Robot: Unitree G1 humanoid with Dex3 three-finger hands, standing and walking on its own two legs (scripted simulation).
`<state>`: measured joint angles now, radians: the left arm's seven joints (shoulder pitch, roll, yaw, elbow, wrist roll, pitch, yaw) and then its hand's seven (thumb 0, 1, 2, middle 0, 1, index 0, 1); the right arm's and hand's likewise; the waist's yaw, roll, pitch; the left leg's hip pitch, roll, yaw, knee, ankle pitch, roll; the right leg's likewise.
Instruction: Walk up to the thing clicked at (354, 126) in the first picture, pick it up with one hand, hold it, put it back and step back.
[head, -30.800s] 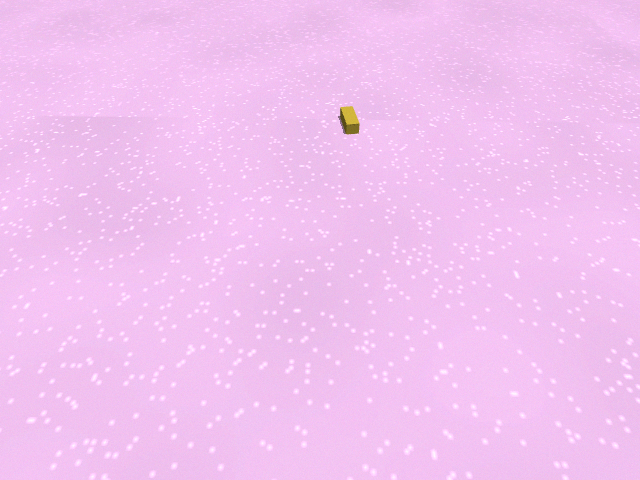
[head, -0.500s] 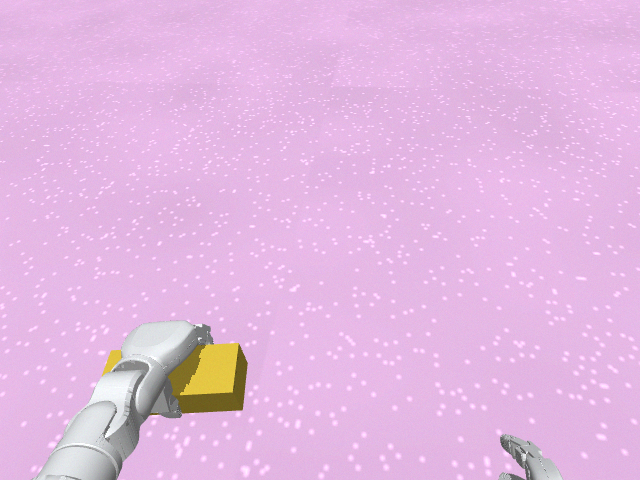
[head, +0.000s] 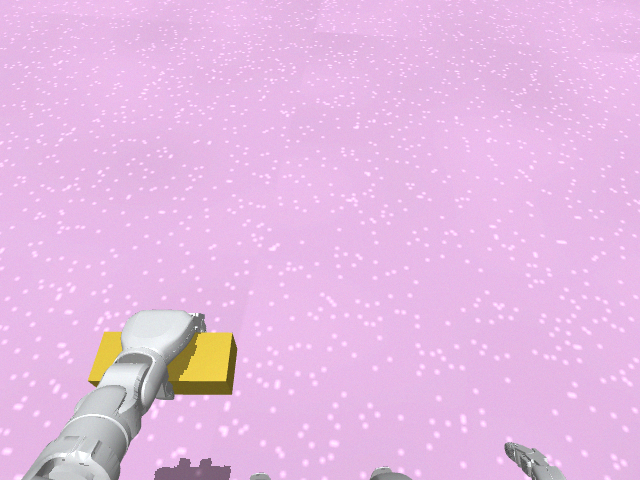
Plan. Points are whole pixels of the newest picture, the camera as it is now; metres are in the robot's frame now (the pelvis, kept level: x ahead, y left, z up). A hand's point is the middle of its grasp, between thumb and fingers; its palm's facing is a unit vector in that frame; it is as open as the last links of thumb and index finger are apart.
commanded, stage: crouch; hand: left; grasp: from above
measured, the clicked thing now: (168, 363) +0.32 +0.22 -0.12
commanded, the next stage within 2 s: lower in 1.58 s
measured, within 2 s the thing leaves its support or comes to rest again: neither
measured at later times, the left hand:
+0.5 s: hand (215, 365) +0.39 +0.20 -0.34, palm faces -0.46 +0.05 -0.89, open 10.1 cm
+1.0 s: hand (230, 371) +0.43 +0.20 -0.49, palm faces -0.46 +0.01 -0.89, open 10.1 cm
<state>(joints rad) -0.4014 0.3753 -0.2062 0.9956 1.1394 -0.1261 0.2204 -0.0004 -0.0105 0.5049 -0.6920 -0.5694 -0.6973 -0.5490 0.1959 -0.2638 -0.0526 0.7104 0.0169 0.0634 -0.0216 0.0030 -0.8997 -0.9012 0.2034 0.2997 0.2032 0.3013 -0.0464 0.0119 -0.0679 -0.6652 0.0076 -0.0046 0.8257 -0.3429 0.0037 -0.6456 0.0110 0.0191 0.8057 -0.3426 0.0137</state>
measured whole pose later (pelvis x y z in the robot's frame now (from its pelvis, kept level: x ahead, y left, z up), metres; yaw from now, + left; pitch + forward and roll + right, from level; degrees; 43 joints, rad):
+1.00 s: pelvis -0.04 +0.00 -0.32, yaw -4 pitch +39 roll -6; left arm -0.94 0.56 0.01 1.38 1.26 -0.13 0.40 0.00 -0.04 0.52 -0.72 -0.56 -0.72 -0.54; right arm 0.16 -0.24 0.00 0.72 -0.11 -0.06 0.09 0.00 -0.92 -0.91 0.20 0.30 0.20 0.30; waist -0.23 0.02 -0.14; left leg -2.12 0.00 -0.08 2.12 -0.69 0.00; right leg -2.07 0.03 -0.05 2.07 -0.70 0.02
